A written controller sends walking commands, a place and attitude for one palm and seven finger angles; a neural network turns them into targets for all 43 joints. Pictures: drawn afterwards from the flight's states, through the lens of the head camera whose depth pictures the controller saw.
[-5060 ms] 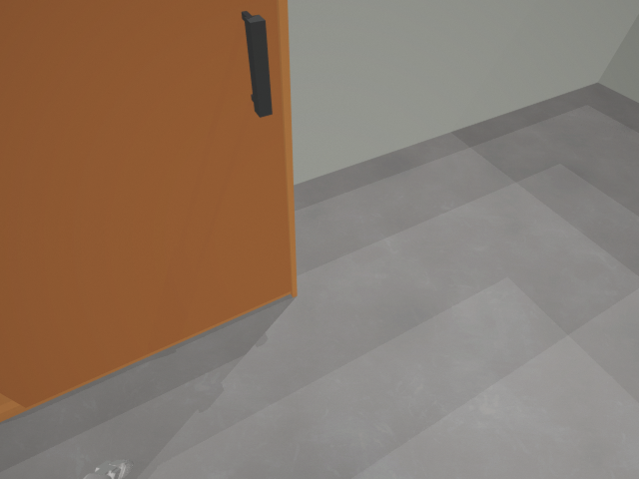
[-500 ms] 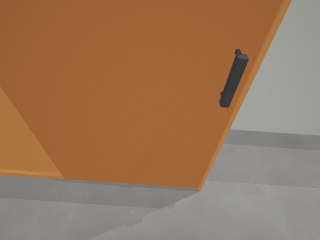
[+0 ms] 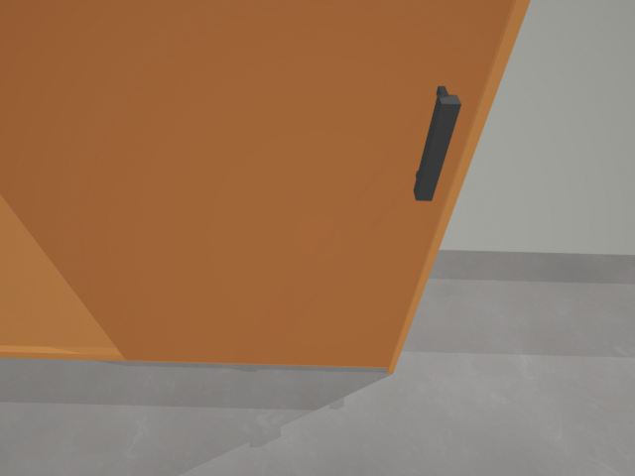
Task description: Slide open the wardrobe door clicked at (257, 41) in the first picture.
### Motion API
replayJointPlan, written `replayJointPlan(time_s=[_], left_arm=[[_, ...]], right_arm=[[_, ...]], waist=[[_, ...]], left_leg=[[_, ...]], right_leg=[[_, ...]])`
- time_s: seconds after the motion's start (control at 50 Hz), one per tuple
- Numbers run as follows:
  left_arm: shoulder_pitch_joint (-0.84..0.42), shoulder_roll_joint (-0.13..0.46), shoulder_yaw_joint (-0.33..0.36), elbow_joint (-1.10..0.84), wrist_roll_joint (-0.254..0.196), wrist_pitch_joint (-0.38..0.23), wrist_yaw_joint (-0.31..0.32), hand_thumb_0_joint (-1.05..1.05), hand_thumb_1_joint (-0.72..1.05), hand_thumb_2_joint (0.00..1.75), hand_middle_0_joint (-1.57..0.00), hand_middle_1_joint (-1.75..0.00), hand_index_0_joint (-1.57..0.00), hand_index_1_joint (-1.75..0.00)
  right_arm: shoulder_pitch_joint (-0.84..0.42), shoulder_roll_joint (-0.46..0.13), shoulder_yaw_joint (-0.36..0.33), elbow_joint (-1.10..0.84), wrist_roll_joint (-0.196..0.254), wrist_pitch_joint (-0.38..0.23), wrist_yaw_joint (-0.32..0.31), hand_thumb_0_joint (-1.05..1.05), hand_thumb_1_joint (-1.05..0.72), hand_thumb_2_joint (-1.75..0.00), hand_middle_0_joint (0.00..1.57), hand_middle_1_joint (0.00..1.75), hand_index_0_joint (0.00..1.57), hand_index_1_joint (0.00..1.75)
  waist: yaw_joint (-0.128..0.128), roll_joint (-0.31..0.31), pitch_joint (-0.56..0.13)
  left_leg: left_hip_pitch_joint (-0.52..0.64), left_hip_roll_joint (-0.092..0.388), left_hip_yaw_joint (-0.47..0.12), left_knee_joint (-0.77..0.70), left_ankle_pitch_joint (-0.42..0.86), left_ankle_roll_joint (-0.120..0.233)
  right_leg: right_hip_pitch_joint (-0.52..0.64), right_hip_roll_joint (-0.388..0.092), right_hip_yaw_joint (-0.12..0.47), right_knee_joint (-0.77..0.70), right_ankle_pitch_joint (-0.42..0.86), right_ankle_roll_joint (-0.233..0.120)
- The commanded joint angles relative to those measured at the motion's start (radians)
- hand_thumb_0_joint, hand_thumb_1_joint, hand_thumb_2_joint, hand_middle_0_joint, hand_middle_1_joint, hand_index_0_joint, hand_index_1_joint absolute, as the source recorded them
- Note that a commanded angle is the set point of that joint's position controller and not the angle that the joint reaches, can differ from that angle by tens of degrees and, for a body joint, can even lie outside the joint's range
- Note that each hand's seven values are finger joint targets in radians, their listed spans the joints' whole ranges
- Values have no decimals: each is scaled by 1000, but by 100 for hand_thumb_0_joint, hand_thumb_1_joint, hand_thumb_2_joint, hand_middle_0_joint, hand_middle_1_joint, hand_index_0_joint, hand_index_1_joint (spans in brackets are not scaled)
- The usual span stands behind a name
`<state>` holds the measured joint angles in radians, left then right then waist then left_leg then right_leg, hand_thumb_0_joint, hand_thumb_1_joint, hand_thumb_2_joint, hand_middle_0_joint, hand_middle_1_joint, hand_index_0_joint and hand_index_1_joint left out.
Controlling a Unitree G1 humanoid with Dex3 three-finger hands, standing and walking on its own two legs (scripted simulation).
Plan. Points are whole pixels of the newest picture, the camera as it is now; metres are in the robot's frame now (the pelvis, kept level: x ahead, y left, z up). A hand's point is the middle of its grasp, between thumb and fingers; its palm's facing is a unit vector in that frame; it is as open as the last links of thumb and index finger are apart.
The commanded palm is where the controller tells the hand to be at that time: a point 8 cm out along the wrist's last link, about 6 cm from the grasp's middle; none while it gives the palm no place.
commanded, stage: come to a stop and stand still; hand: right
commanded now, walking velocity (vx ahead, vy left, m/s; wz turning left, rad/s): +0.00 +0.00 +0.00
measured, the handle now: (431, 145) +0.58 -0.14 +0.14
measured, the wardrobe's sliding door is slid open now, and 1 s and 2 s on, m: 0.00 0.00 0.00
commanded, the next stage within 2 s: look again from close up in 0.38 s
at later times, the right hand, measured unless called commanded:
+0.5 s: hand out of the picture -0.03 -0.22 -0.17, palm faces +0.04 +0.97 -0.23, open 7.4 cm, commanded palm none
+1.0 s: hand out of the picture +0.00 -0.20 -0.17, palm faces +0.02 +0.98 -0.21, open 7.4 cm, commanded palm none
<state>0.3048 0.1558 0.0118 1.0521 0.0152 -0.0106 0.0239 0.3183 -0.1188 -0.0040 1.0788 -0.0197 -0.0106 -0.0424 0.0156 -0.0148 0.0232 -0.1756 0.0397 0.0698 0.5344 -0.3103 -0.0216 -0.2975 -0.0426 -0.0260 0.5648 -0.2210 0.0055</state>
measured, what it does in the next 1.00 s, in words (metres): stands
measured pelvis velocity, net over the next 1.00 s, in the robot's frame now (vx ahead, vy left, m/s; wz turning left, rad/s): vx -0.01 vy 0.00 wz -0.02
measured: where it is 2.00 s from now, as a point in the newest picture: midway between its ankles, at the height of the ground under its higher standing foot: outside the picture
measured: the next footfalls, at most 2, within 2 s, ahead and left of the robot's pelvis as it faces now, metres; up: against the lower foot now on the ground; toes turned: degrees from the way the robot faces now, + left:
none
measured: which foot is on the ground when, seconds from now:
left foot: down 0.00-1.00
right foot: down 0.00-1.00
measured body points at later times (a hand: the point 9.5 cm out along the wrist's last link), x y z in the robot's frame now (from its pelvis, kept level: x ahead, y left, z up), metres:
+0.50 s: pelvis -0.02 -0.02 +0.00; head -0.03 -0.03 +0.45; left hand +0.03 +0.23 -0.14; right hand -0.03 -0.27 -0.15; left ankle -0.01 +0.13 -0.73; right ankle +0.05 -0.12 -0.73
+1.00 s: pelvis -0.01 +0.00 +0.01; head -0.01 -0.01 +0.46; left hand +0.03 +0.24 -0.14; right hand +0.00 -0.25 -0.15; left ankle -0.01 +0.13 -0.73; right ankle +0.05 -0.12 -0.73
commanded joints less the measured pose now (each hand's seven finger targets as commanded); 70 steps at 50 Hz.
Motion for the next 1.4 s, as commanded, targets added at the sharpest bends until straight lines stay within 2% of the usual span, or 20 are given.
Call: replayJointPlan(time_s=[0.0,0.04,0.1,0.12,0.22,0.3,0.34,0.48,0.68,0.84,0.88,0.94,1.0,1.08,1.18,1.24,1.38], left_arm=[[22,106,19,-96,4,-2,-3,0,90,90,-20,-30,-20,-30],[23,121,21,-110,7,-3,-4,0,90,90,-20,-30,-20,-30],[1,149,28,-132,7,-3,-5,0,90,90,-20,-30,-20,-30],[-1,160,28,-136,7,-6,-6,0,90,90,-20,-30,-20,-30],[-26,190,32,-147,5,-9,-8,0,90,90,-20,-30,-20,-30],[-34,196,33,-139,3,-11,-10,0,90,90,-20,-30,-20,-30],[-35,202,31,-132,2,-11,-12,0,90,90,-20,-30,-20,-30],[-41,206,28,-105,0,-8,-15,0,90,90,-20,-30,-20,-30],[-49,213,23,-66,-1,-12,-14,0,90,90,-20,-30,-20,-30],[-51,199,18,-41,-4,-12,-14,0,90,90,-20,-30,-20,-30],[-49,195,16,-36,-3,-10,-15,0,90,90,-20,-30,-20,-30],[-53,194,15,-30,-4,-14,-14,0,90,90,-20,-30,-20,-30],[-58,188,13,-26,-4,-12,-14,0,90,90,-20,-30,-20,-30],[-55,183,13,-20,-4,-15,-12,0,90,90,-20,-30,-20,-30],[-61,178,10,-13,-5,-12,-11,0,90,90,-20,-30,-20,-30],[-60,173,10,-12,-6,-15,-10,0,90,90,-20,-30,-20,-30],[-60,164,8,-3,-6,-12,-9,0,90,90,-20,-30,-20,-30]], right_arm=[[52,-132,-22,-83,-3,1,-5,0,-90,-90,20,30,20,30],[62,-138,-23,-102,-4,5,-4,0,-90,-90,20,30,20,30],[73,-146,-25,-121,-6,8,1,0,-90,-90,20,30,20,30],[75,-150,-25,-126,-6,8,2,0,-90,-90,20,30,20,30],[84,-174,-27,-136,-7,4,9,0,-90,-90,20,30,20,30],[81,-195,-29,-134,-6,-1,13,0,-90,-90,20,30,20,30],[73,-208,-30,-134,-5,-2,14,0,-90,-90,20,30,20,30],[66,-230,-27,-116,-4,-5,16,0,-90,-90,20,30,20,30],[64,-227,-26,-86,-1,-6,16,0,-90,-90,20,30,20,30],[43,-224,-23,-72,0,-10,14,0,-90,-90,20,30,20,30],[36,-224,-23,-70,1,-9,15,0,-90,-90,20,30,20,30],[36,-223,-24,-68,1,-11,14,0,-90,-90,20,30,20,30],[35,-219,-22,-64,2,-10,15,0,-90,-90,20,30,20,30],[34,-213,-23,-64,2,-11,13,0,-90,-90,20,30,20,30],[29,-208,-21,-59,2,-9,13,0,-90,-90,20,30,20,30],[38,-204,-23,-53,2,-11,12,0,-90,-90,20,30,20,30],[46,-192,-19,-46,2,-10,11,0,-90,-90,20,30,20,30]], waist=[[-6,16,122],[-7,-24,93],[-16,-28,85],[-18,-57,63],[-26,-50,39],[-21,12,27],[-20,-10,24],[-15,23,45],[-24,-14,27],[-21,23,33],[-18,20,35],[-23,19,21],[-24,18,28],[-23,19,1],[-23,10,25],[-25,15,5],[-24,15,16]], left_leg=[[-144,53,-78,-125,-126,61],[-125,44,-65,-102,-103,57],[-102,33,-51,-86,-90,51],[-79,32,-42,-75,-63,50],[-55,34,-44,-87,-28,49],[-71,56,-64,-125,-35,51],[-73,58,-66,-132,-40,49],[-106,76,-83,-174,-95,51],[-59,73,-71,-162,-46,50],[-61,82,-74,-184,-17,49],[-66,83,-78,-190,-31,49],[-45,82,-73,-183,16,48],[-51,83,-75,-190,1,48],[-33,81,-69,-179,56,45],[-34,79,-69,-186,47,43],[-13,80,-66,-184,80,42],[-24,82,-64,-196,71,39]], right_leg=[[-78,-40,100,-147,-132,-28],[-80,-51,126,-171,-162,-36],[-115,-63,158,-219,-251,-44],[-111,-70,173,-235,-242,-50],[-104,-75,184,-262,-258,-54],[-72,-62,156,-233,-208,-47],[-64,-59,154,-232,-196,-44],[-49,-46,134,-216,-173,-35],[-52,-53,150,-241,-152,-35],[-15,-49,117,-213,-49,-28],[-12,-47,112,-213,-55,-24],[-2,-50,107,-202,7,-26],[2,-47,103,-203,-2,-23],[31,-53,99,-189,69,-25],[23,-53,96,-198,58,-22],[34,-55,95,-194,91,-24],[49,-53,88,-196,87,-21]])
